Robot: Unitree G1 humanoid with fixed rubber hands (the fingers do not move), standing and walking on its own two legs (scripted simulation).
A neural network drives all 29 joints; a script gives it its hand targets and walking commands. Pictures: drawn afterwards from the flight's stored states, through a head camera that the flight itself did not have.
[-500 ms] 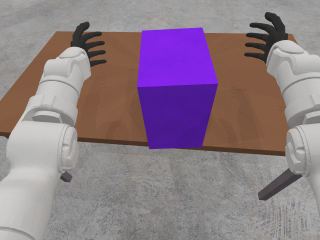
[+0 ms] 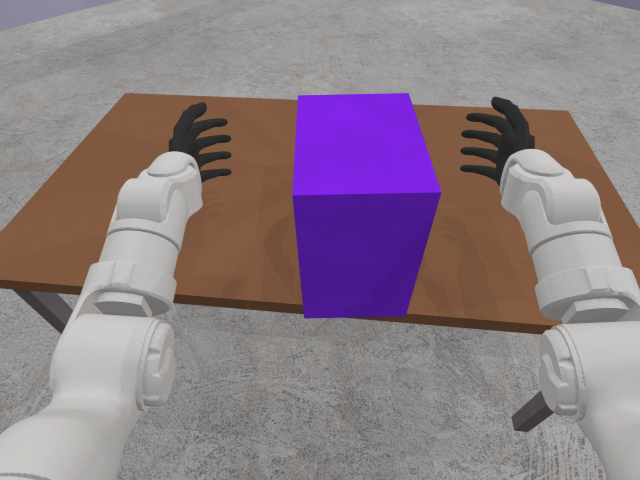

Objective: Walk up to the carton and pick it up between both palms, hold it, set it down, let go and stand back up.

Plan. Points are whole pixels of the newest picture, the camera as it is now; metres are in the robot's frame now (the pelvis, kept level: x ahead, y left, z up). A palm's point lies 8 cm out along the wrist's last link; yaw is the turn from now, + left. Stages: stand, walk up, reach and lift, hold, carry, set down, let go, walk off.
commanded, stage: set down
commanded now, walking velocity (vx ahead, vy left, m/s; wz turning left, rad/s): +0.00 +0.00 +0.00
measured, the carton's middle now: (354, 210) +0.53 -0.02 +0.02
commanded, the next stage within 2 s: let go in 1.52 s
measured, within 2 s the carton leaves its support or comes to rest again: neither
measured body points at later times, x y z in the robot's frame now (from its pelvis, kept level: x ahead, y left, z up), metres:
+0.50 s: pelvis -0.04 +0.00 -0.01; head -0.03 -0.02 +0.44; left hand +0.40 +0.17 +0.13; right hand +0.40 -0.22 +0.13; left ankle +0.00 +0.11 -0.75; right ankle +0.01 -0.10 -0.75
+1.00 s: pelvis -0.01 -0.02 -0.01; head +0.07 -0.03 +0.44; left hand +0.32 +0.20 -0.02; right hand +0.33 -0.20 -0.03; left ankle +0.00 +0.11 -0.75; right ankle +0.01 -0.10 -0.75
